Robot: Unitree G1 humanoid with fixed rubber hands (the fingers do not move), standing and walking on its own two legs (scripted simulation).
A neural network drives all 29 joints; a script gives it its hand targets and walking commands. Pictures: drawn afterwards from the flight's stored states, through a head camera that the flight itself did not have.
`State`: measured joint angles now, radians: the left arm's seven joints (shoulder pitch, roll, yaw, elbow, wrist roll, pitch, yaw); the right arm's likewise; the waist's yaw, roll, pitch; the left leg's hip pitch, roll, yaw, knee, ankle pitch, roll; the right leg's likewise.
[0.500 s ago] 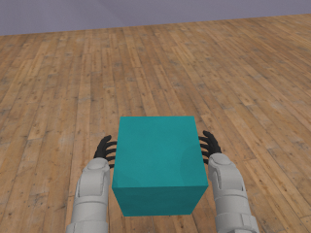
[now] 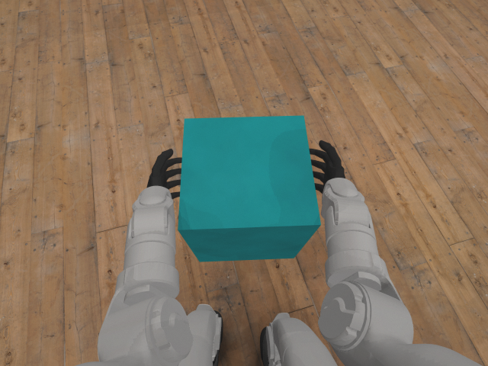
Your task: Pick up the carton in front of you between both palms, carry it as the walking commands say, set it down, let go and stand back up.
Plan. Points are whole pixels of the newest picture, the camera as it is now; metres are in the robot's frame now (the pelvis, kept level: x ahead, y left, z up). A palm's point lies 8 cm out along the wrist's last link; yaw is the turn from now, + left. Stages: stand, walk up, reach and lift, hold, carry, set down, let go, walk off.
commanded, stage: set down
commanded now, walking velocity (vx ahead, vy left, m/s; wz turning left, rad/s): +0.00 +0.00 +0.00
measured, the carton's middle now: (245, 196) +0.40 +0.01 -0.09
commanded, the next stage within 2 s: none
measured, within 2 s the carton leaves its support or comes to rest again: rests again in 1.90 s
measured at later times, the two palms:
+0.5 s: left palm (170, 204) +0.42 +0.18 -0.20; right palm (295, 196) +0.45 -0.12 -0.20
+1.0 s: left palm (169, 216) +0.45 +0.21 -0.36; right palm (272, 204) +0.49 -0.08 -0.36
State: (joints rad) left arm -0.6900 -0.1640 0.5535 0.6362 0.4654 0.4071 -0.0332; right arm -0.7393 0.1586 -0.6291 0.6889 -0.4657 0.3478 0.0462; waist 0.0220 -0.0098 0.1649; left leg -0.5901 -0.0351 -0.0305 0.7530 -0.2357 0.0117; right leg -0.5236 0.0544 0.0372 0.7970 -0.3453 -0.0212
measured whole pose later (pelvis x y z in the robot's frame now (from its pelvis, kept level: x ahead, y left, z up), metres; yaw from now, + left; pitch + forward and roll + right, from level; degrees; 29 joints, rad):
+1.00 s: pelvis -0.03 +0.00 -0.25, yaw -4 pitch +45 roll -1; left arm -1.09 0.09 0.48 0.68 0.17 0.31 0.02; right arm -1.19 -0.01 -0.40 0.77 -0.16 0.25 -0.13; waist 0.12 -0.06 -0.02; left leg -2.08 -0.03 -0.03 1.76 -0.47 -0.01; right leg -2.01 0.13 0.01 1.81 -0.59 0.01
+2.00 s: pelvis -0.04 +0.00 -0.36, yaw -5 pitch +38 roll +2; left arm -1.36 0.22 0.43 0.88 0.07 0.27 0.00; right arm -1.54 -0.23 -0.18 1.05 0.03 0.20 -0.16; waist 0.17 -0.08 0.37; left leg -2.26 0.01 0.01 2.13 -0.53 -0.01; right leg -2.22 0.18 0.02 2.20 -0.65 0.02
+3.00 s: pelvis -0.04 +0.02 -0.37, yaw -4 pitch +34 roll +0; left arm -1.46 0.40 0.31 1.04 -0.20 0.10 0.02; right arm -1.56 -0.39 -0.01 0.99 0.13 0.18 -0.12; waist 0.18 0.03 0.44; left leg -2.23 -0.01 0.03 2.17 -0.54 0.03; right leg -2.15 0.12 0.02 2.25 -0.70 0.05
